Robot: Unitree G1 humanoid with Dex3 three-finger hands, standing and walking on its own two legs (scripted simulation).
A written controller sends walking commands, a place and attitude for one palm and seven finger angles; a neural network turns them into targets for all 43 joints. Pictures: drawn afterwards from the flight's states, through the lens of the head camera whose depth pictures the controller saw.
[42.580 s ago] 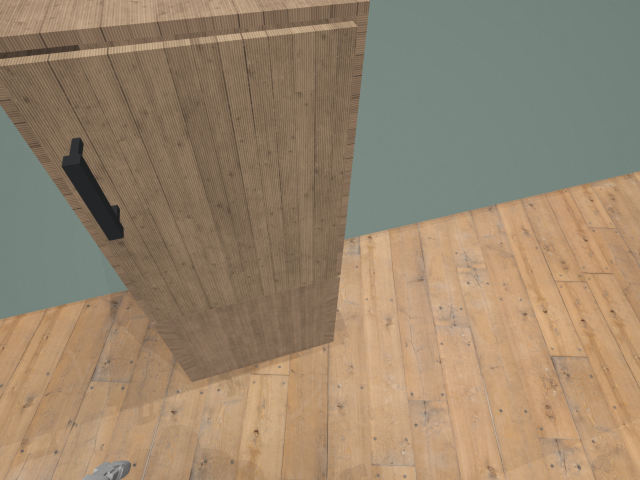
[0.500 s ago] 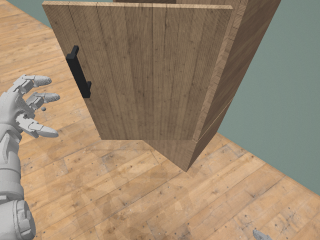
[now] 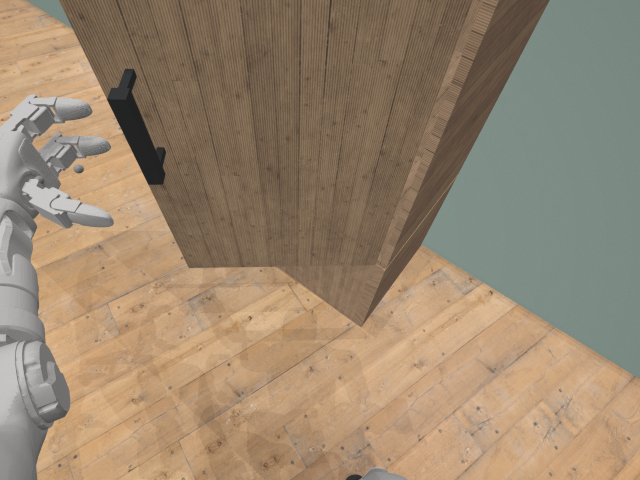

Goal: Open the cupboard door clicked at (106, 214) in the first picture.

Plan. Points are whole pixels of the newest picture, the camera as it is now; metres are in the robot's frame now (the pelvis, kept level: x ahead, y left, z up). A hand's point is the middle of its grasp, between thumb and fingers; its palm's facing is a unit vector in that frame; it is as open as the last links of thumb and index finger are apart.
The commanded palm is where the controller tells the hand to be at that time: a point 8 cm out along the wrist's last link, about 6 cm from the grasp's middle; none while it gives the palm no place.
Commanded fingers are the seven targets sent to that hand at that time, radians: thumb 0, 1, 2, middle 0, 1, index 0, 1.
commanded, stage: move the hooked fingers beside the handle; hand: left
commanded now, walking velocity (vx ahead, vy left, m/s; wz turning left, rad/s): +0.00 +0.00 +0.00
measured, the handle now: (143, 130) +0.53 +0.22 +0.10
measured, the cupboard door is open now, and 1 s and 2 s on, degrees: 40 40 40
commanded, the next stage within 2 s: slide the fingers in behind the handle in 1.42 s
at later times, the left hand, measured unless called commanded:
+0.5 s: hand (92, 147) +0.49 +0.27 +0.12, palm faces +0.00 -1.00 -0.02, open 13.9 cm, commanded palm +0.45 +0.32 +0.10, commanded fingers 0.00 -0.50 0.30 -0.30 -1.20 -0.30 -1.20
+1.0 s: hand (91, 162) +0.47 +0.27 +0.10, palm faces +0.00 -1.00 -0.02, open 14.0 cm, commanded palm +0.45 +0.32 +0.10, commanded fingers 0.00 -0.50 0.30 -0.30 -1.20 -0.30 -1.20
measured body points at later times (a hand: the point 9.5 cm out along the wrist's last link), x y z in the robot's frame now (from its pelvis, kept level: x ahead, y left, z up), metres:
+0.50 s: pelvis +0.00 -0.01 -0.01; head +0.12 +0.01 +0.43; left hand +0.48 +0.32 +0.12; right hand -0.01 -0.29 -0.11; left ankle -0.03 +0.08 -0.72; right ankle +0.01 -0.12 -0.72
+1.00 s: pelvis +0.01 +0.00 -0.01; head +0.11 +0.02 +0.43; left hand +0.47 +0.32 +0.10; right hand +0.05 -0.28 -0.11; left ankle -0.03 +0.08 -0.72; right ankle +0.01 -0.12 -0.72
